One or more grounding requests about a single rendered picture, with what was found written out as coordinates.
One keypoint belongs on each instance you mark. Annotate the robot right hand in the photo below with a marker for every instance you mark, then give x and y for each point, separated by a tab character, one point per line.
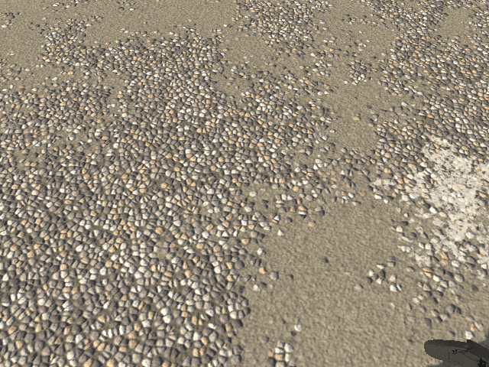
465	354

